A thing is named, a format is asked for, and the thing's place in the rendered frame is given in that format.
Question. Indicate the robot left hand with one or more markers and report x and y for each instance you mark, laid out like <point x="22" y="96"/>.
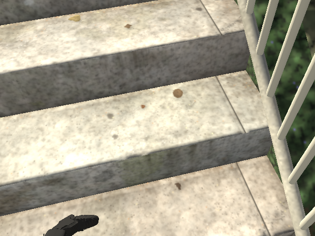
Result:
<point x="72" y="224"/>

